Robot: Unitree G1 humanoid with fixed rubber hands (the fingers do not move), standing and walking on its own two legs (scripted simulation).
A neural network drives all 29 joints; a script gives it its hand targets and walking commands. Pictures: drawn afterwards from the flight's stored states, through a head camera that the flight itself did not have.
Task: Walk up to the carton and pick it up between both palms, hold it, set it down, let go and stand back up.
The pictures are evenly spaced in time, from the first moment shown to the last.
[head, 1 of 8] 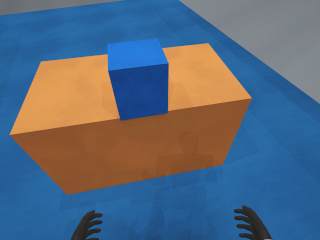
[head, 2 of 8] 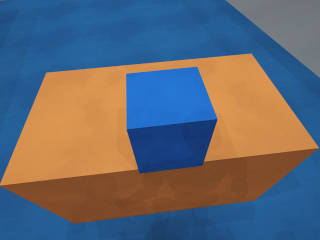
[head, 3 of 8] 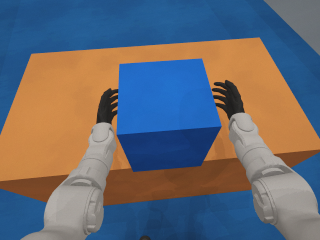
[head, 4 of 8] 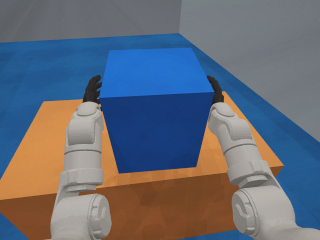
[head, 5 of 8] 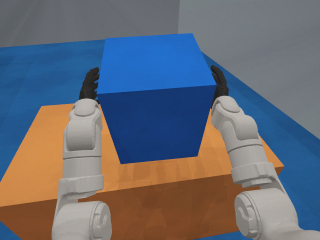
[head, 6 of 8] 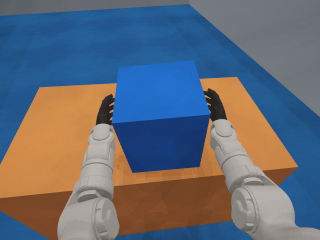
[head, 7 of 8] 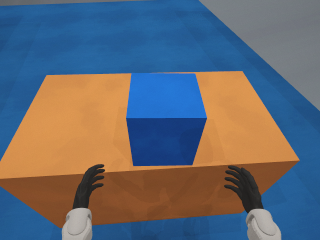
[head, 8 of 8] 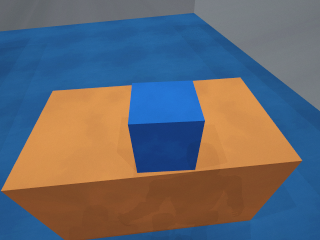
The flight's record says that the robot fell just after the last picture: no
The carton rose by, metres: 0.24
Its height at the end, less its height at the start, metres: +0.00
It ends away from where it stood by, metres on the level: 0.03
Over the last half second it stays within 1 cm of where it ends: yes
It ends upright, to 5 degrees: yes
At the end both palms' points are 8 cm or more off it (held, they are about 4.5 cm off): yes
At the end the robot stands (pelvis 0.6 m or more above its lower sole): yes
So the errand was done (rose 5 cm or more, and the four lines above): yes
